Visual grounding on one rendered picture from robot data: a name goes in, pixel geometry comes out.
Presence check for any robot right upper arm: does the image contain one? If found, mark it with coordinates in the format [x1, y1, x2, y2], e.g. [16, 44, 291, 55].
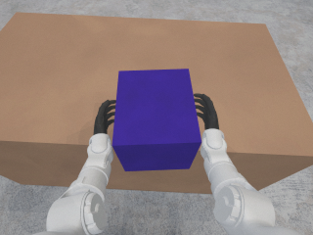
[213, 185, 303, 235]

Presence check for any left robot forearm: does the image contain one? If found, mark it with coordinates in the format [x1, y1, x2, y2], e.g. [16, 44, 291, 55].
[46, 133, 113, 231]

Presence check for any pedestal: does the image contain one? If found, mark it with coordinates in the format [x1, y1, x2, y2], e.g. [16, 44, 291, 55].
[0, 12, 313, 195]

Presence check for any robot left hand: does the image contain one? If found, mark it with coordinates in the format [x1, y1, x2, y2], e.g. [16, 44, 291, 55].
[93, 100, 116, 135]

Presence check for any robot right hand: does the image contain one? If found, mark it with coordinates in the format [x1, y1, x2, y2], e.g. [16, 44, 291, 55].
[194, 93, 219, 130]

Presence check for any carton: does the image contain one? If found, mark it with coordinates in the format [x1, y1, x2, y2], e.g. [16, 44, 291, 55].
[112, 69, 201, 171]

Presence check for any right robot forearm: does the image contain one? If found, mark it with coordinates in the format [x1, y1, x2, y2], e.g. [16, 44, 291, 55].
[201, 128, 276, 224]

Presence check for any robot left upper arm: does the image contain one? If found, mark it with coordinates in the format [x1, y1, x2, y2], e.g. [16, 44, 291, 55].
[32, 191, 108, 235]

